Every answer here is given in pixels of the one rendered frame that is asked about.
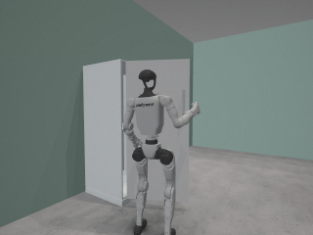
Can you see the handle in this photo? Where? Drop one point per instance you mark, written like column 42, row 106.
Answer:
column 183, row 101

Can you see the right robot upper arm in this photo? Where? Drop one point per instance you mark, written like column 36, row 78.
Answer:
column 171, row 109

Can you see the right robot forearm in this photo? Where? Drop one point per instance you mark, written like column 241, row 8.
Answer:
column 183, row 120

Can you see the fridge door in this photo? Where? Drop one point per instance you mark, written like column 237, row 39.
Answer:
column 172, row 77

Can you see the robot left hand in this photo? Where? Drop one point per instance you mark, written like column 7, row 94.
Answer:
column 139, row 142

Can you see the robot left foot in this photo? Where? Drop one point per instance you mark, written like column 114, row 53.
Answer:
column 138, row 229

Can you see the left robot forearm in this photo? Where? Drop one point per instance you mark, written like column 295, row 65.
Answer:
column 131, row 135

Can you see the left robot upper arm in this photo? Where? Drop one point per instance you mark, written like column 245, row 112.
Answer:
column 129, row 114

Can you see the right robot thigh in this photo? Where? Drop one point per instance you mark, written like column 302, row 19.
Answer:
column 167, row 158

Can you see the robot right hand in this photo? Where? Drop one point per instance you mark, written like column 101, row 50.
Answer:
column 196, row 106

